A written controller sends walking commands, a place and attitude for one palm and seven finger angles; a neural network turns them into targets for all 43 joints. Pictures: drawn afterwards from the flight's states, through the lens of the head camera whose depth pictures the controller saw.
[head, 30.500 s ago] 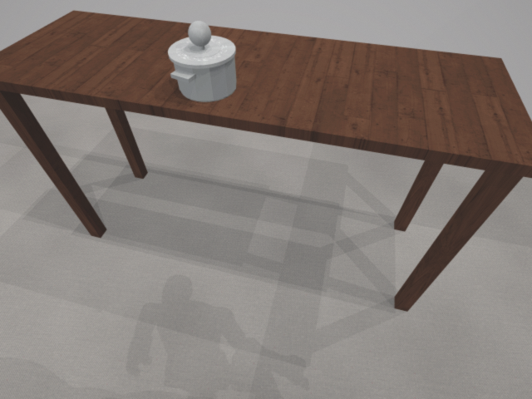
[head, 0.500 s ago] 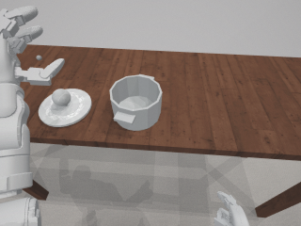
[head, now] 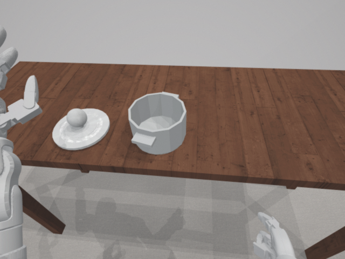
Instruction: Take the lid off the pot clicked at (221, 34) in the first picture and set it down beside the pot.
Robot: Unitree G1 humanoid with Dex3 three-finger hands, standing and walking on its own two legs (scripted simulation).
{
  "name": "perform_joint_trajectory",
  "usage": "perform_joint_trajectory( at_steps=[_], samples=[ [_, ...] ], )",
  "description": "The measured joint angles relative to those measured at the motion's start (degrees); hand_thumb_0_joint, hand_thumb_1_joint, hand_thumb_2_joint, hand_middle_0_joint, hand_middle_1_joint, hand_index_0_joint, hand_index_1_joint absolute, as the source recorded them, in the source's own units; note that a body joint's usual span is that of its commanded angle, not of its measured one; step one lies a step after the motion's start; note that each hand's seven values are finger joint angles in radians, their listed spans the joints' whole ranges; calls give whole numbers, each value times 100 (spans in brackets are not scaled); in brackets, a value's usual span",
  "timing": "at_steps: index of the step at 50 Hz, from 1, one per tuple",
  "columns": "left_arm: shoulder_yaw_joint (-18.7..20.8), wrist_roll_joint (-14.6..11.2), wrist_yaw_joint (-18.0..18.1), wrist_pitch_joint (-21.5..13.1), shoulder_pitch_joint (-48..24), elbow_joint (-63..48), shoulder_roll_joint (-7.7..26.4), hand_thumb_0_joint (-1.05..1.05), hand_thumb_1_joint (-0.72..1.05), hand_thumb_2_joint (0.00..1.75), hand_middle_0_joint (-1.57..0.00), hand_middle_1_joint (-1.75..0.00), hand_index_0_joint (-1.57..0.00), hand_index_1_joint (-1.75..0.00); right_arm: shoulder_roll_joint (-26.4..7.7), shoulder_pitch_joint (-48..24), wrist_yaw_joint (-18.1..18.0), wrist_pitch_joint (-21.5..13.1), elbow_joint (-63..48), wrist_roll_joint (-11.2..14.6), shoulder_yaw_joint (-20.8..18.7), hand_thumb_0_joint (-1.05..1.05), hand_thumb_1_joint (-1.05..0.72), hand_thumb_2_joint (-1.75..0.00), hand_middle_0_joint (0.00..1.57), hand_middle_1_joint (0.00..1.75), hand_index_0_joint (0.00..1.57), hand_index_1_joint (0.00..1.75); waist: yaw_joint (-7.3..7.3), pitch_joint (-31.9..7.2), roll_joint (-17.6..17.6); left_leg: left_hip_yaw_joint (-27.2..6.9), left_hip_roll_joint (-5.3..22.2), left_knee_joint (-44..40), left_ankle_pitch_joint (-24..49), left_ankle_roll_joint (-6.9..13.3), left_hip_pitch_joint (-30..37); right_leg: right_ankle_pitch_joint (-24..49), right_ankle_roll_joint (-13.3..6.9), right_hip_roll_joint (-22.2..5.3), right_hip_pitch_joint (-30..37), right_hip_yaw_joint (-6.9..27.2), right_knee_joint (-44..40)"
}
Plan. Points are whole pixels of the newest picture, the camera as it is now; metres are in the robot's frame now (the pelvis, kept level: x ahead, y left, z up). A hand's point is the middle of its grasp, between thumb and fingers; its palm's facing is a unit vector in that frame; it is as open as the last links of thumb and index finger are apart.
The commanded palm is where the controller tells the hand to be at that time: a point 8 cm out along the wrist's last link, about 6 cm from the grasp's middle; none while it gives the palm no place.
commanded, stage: draw the hand back to the body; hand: left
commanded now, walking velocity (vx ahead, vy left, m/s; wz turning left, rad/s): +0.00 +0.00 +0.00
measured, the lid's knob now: (77, 117) +0.44 +0.32 +0.08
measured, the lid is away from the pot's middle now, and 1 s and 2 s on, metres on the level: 0.23 0.23 0.23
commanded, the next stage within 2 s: step back with the hand held close in 0.98 s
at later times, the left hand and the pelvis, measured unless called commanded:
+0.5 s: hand out of the picture +0.21 +0.26 +0.26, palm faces +0.48 -0.84 -0.24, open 7.5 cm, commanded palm +0.15 +0.30 +0.25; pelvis -0.02 +0.01 +0.00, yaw +0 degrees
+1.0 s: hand out of the picture +0.16 +0.27 +0.25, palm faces +0.50 -0.81 -0.31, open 7.4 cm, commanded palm +0.10 +0.30 +0.25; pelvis -0.03 +0.02 +0.00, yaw +1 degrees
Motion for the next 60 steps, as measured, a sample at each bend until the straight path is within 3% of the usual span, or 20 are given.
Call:
perform_joint_trajectory(
  at_steps=[10, 18, 43, 55, 60],
  samples=[
    [2, -32, -2, -31, 548, -511, -127, 1, 76, 91, -25, -33, -25, -33, 116, -33, -5, -12, 13, -53, 65, 1, -91, -90, 20, 30, 20, 30, 67, 1, 0, -9, -20, -19, 64, 23, 75, 82, 23, -20, 101, -12, -64],
    [-24, -36, 3, -86, 987, -933, -189, 1, 86, 90, -22, -31, -22, -31, 127, 22, -14, -35, 75, -82, 64, 1, -91, -90, 20, 30, 20, 30, 89, 34, -15, -6, -54, -9, 107, 61, 106, 144, 63, -55, 155, -11, -96],
    [-33, 42, -1, -174, 2676, -2283, -226, 1, 88, 90, -21, -30, -21, -30, 227, 108, 20, -242, 18, -156, 69, 1, -91, -90, 20, 30, 20, 30, 187, 8, -56, 15, -100, 104, 112, 150, 96, 260, 155, -105, 240, 5, -186],
    [-59, 93, 52, -139, 2700, -2373, -255, 1, 88, 90, -21, -30, -21, -30, 263, 84, -2, -289, 22, -176, 108, 1, -91, -90, 20, 30, 20, 30, 239, 20, -69, -9, -111, 131, 88, 156, 97, 236, 160, -115, 257, -20, -176],
    [360, 221, 87, -526, 2630, -2395, 23, 1, 88, 90, -21, -30, -21, -30, 192, 35, 82, -89, -252, -129, 129, 1, -91, -90, 20, 30, 20, 30, 111, -2, -57, -29, -53, 321, 50, 176, -298, 310, 176, -58, -36, -37, -203]
  ],
)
